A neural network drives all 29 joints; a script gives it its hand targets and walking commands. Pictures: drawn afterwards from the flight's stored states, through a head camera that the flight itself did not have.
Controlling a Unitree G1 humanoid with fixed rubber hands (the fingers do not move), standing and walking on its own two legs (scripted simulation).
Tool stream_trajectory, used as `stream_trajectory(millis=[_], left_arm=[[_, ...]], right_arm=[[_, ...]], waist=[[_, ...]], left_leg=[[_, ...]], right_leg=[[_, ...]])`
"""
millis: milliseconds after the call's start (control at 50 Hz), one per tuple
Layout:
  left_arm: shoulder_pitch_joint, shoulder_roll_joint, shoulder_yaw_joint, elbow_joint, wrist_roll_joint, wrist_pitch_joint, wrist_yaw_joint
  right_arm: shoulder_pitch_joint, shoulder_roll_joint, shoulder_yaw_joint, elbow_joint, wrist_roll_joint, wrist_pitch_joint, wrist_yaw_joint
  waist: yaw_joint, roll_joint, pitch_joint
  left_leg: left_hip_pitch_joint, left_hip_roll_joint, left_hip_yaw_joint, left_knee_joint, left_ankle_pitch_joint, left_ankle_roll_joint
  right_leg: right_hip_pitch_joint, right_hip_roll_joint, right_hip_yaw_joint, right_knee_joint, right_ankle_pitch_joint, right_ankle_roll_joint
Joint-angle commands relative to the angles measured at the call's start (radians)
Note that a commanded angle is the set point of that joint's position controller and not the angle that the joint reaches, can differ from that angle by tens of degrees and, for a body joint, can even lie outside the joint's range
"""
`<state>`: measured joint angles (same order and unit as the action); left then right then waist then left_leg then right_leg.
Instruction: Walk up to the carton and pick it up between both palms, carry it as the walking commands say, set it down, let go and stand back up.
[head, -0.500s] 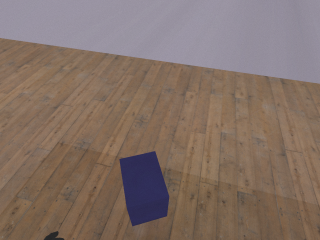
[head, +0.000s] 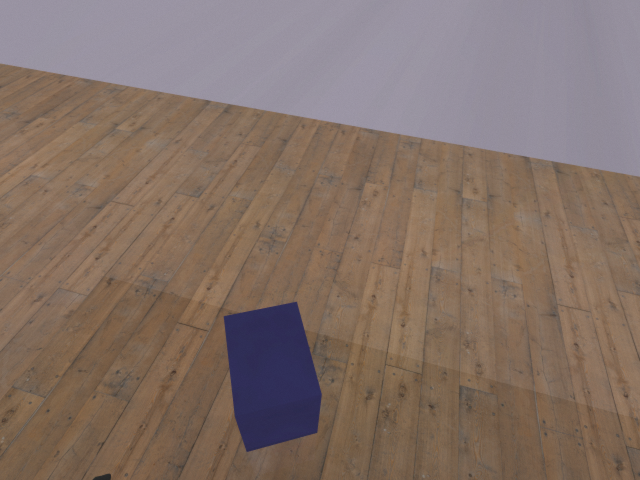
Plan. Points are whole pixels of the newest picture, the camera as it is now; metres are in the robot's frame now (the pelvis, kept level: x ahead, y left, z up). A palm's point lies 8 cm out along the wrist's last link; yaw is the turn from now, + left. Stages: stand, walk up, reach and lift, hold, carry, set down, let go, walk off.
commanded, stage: walk up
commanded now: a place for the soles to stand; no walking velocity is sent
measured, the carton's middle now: (271, 376) +0.53 +0.13 -0.62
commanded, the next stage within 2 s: none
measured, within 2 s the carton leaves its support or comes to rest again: neither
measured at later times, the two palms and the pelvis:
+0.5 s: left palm out of the picture +0.09 +0.29 -0.12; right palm out of the picture +0.15 -0.35 -0.10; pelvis +0.07 -0.03 -0.01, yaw +7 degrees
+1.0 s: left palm out of the picture +0.11 +0.29 -0.12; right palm (581, 473) +0.18 -0.34 -0.10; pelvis +0.07 -0.03 -0.01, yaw +10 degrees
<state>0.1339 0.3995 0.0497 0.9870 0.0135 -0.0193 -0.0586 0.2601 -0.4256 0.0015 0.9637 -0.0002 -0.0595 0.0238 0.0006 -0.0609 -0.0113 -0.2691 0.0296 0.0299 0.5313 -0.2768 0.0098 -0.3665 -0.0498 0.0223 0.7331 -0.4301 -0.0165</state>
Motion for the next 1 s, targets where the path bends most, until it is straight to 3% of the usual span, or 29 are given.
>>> stream_trajectory(millis=[0, 20, 40, 80, 100, 160, 200, 220, 240, 260, 280, 300, 340, 360, 380, 400, 420, 440, 520, 560, 580, 620, 640, 680, 720, 780, 820, 900, 980], left_arm=[[0.260, 0.257, 0.095, -0.051, 0.035, -0.039, 0.012], [0.213, 0.359, 0.114, -0.069, 0.038, -0.040, 0.029], [0.163, 0.394, 0.123, -0.084, 0.036, -0.027, 0.032], [0.064, 0.287, 0.092, -0.119, 0.021, -0.019, 0.037], [0.034, 0.262, 0.086, -0.132, 0.023, -0.017, 0.032], [0.060, 0.243, 0.065, -0.140, 0.008, -0.017, 0.029], [0.013, 0.232, 0.053, -0.135, -0.001, -0.006, 0.032], [0.013, 0.193, 0.038, -0.141, -0.013, 0.005, 0.034], [0.023, 0.147, 0.028, -0.143, -0.027, 0.012, 0.040], [0.027, 0.136, 0.025, -0.159, -0.020, 0.027, 0.038], [-0.010, 0.209, 0.054, -0.135, -0.012, 0.034, 0.039], [0.037, 0.181, 0.052, -0.130, -0.025, 0.027, 0.034], [0.090, 0.171, 0.054, -0.086, -0.010, 0.013, 0.037], [0.113, 0.187, 0.053, -0.068, 0.001, -0.001, 0.039], [0.122, 0.241, 0.065, -0.065, 0.024, -0.008, 0.047], [0.067, 0.287, 0.065, -0.073, 0.018, -0.011, 0.056], [0.012, 0.291, 0.057, -0.087, 0.000, -0.009, 0.051], [-0.019, 0.260, 0.057, -0.090, 0.001, -0.008, 0.049], [0.011, 0.214, 0.053, -0.075, -0.019, 0.015, 0.050], [-0.033, 0.204, 0.045, -0.110, -0.025, 0.023, 0.052], [-0.034, 0.198, 0.041, -0.099, -0.025, 0.020, 0.057], [-0.010, 0.166, 0.034, -0.078, -0.016, 0.018, 0.056], [0.014, 0.179, 0.036, -0.077, -0.014, 0.010, 0.062], [0.015, 0.225, 0.049, -0.051, -0.008, 0.002, 0.064], [-0.008, 0.231, 0.044, -0.048, -0.014, 0.010, 0.056], [-0.065, 0.222, 0.049, -0.070, -0.007, 0.027, 0.054], [-0.091, 0.208, 0.038, -0.081, -0.009, 0.029, 0.051], [-0.056, 0.180, 0.037, -0.069, -0.016, 0.028, 0.040], [-0.053, 0.218, 0.061, -0.047, 0.002, 0.013, 0.040]], right_arm=[[-0.066, -0.163, -0.065, -0.156, -0.022, -0.015, -0.021], [-0.089, -0.088, -0.036, -0.177, -0.017, -0.017, -0.035], [-0.145, -0.219, -0.087, -0.156, -0.019, -0.010, -0.050], [-0.032, -0.205, -0.082, -0.111, -0.012, -0.025, -0.040], [0.011, -0.170, -0.073, -0.106, -0.016, -0.028, -0.030], [0.021, -0.170, -0.082, -0.074, -0.014, -0.023, -0.021], [0.074, -0.147, -0.082, -0.046, -0.015, -0.027, -0.038], [0.123, -0.165, -0.080, -0.031, -0.027, -0.034, -0.051], [0.120, -0.257, -0.101, -0.038, -0.048, -0.034, -0.066], [0.075, -0.297, -0.100, -0.074, -0.030, -0.036, -0.070], [0.058, -0.339, -0.111, -0.058, -0.024, -0.028, -0.069], [0.003, -0.298, -0.100, -0.076, -0.028, -0.024, -0.064], [-0.067, -0.246, -0.076, -0.110, -0.023, -0.010, -0.058], [-0.110, -0.190, -0.056, -0.095, -0.020, -0.002, -0.053], [-0.072, -0.151, -0.033, -0.096, -0.011, 0.003, -0.050], [-0.069, -0.122, -0.036, -0.085, -0.013, 0.002, -0.050], [-0.095, -0.173, -0.058, -0.078, -0.012, 0.010, -0.055], [-0.061, -0.178, -0.059, -0.064, -0.011, 0.011, -0.052], [-0.031, -0.214, -0.066, -0.053, -0.015, -0.010, -0.057], [0.028, -0.238, -0.081, -0.045, -0.019, -0.012, -0.065], [0.012, -0.239, -0.072, -0.044, -0.009, -0.005, -0.065], [-0.070, -0.229, -0.063, -0.061, -0.012, 0.000, -0.065], [-0.091, -0.226, -0.059, -0.064, -0.016, 0.003, -0.059], [-0.092, -0.175, -0.045, -0.053, 0.002, 0.009, -0.057], [-0.104, -0.158, -0.037, -0.044, 0.002, 0.016, -0.057], [-0.064, -0.181, -0.063, -0.037, -0.012, 0.007, -0.044], [-0.040, -0.211, -0.066, -0.036, -0.016, 0.003, -0.047], [-0.096, -0.244, -0.064, -0.060, -0.017, 0.000, -0.054], [-0.103, -0.183, -0.050, -0.064, -0.026, -0.001, -0.047]], waist=[[0.140, -0.111, -0.024], [0.122, -0.274, 0.025], [0.129, -0.075, 0.091], [0.025, -0.001, 0.087], [0.008, -0.083, 0.086], [0.000, -0.128, 0.036], [-0.040, -0.038, -0.034], [-0.055, 0.004, -0.087], [-0.050, 0.193, -0.121], [-0.018, 0.236, -0.059], [-0.031, 0.195, -0.002], [-0.004, 0.184, -0.006], [0.043, 0.163, 0.011], [0.062, 0.119, -0.030], [0.061, -0.045, 0.000], [0.021, -0.067, 0.048], [0.012, -0.011, 0.013], [-0.015, -0.052, 0.025], [0.027, -0.001, -0.105], [-0.017, 0.026, -0.142], [-0.012, 0.112, -0.165], [0.021, 0.093, -0.093], [0.044, 0.117, -0.076], [0.032, 0.006, -0.029], [0.024, -0.042, -0.037], [0.019, -0.047, -0.056], [-0.004, 0.082, -0.029], [0.013, 0.143, -0.054], [0.015, 0.055, -0.022]], left_leg=[[-0.349, 0.022, -0.081, 0.261, -0.130, 0.069], [-0.508, -0.112, 0.017, 0.402, -0.304, 0.011], [-0.537, -0.049, -0.165, 0.493, -0.323, 0.013], [-0.375, 0.014, -0.085, 0.390, -0.191, 0.000], [-0.302, 0.013, -0.041, 0.292, -0.213, -0.010], [-0.102, -0.007, 0.000, 0.173, -0.119, -0.007], [0.092, -0.020, 0.020, -0.063, 0.059, 0.007], [0.173, 0.028, -0.070, -0.124, 0.226, 0.043], [0.282, 0.212, -0.348, -0.141, 0.368, 0.121], [0.210, 0.300, -0.530, -0.187, 0.350, 0.203], [0.039, 0.306, -0.500, -0.181, 0.176, 0.272], [0.032, 0.298, -0.463, -0.172, 0.090, 0.274], [-0.095, 0.185, -0.299, -0.103, 0.051, 0.167], [-0.099, 0.116, -0.228, -0.003, 0.123, 0.103], [-0.134, 0.046, -0.138, 0.149, 0.194, 0.049], [-0.201, -0.046, -0.046, 0.186, 0.094, 0.006], [-0.123, -0.024, -0.025, 0.165, -0.178, 0.002], [-0.094, -0.013, -0.026, 0.106, -0.146, 0.006], [0.075, 0.050, -0.107, 0.095, 0.546, 0.068], [0.162, 0.124, -0.254, 0.076, 0.561, 0.149], [0.175, 0.151, -0.272, 0.041, 0.513, 0.154], [0.066, 0.186, -0.360, 0.004, 0.429, 0.175], [-0.004, 0.130, -0.261, 0.045, 0.432, 0.127], [-0.110, 0.005, -0.081, 0.134, 0.310, 0.041], [-0.086, -0.015, -0.018, 0.129, 0.128, 0.021], [-0.009, 0.020, -0.095, 0.058, 0.341, 0.059], [0.039, 0.072, -0.150, 0.034, 0.420, 0.088], [-0.009, 0.166, -0.388, -0.118, 0.190, 0.157], [-0.084, 0.070, -0.220, -0.038, 0.207, 0.072]], right_leg=[[0.396, -0.087, 0.178, -0.420, -0.085, -0.076], [0.385, -0.316, 0.467, -0.589, -0.201, -0.139], [0.320, -0.363, 0.552, -0.564, -0.231, -0.170], [0.271, -0.261, 0.253, -0.418, 0.136, -0.219], [0.221, -0.240, 0.169, -0.393, 0.282, -0.216], [0.179, -0.220, 0.044, -0.318, 0.511, -0.174], [0.161, -0.219, 0.012, -0.176, 0.573, -0.138], [0.124, -0.163, -0.057, -0.057, 0.514, -0.077], [-0.030, -0.055, -0.119, 0.107, 0.312, -0.019], [-0.106, -0.014, -0.023, 0.081, -0.147, 0.003], [-0.027, -0.031, 0.009, 0.140, -0.186, -0.002], [-0.023, -0.018, -0.015, 0.108, -0.190, -0.011], [0.121, -0.004, -0.058, -0.109, -0.042, -0.028], [0.174, -0.051, 0.019, -0.268, 0.049, -0.035], [0.199, -0.143, 0.156, -0.411, 0.048, -0.070], [0.206, -0.258, 0.257, -0.456, 0.195, -0.120], [0.157, -0.300, 0.213, -0.416, 0.244, -0.167], [0.191, -0.263, 0.117, -0.342, 0.336, -0.150], [0.236, -0.093, -0.065, -0.120, 0.533, -0.044], [0.124, -0.045, -0.060, -0.037, 0.423, -0.017], [0.123, -0.055, -0.066, -0.054, 0.308, -0.007], [0.154, -0.035, -0.005, -0.152, 0.200, -0.019], [0.232, -0.061, -0.010, -0.198, 0.289, -0.037], [0.300, -0.176, 0.047, -0.309, 0.429, -0.088], [0.279, -0.231, 0.030, -0.304, 0.460, -0.132], [0.238, -0.138, -0.063, -0.192, 0.311, -0.077], [0.166, -0.097, -0.091, -0.151, 0.196, -0.049], [0.166, -0.031, -0.044, -0.160, -0.014, -0.015], [0.225, -0.079, -0.016, -0.284, 0.062, -0.051]])
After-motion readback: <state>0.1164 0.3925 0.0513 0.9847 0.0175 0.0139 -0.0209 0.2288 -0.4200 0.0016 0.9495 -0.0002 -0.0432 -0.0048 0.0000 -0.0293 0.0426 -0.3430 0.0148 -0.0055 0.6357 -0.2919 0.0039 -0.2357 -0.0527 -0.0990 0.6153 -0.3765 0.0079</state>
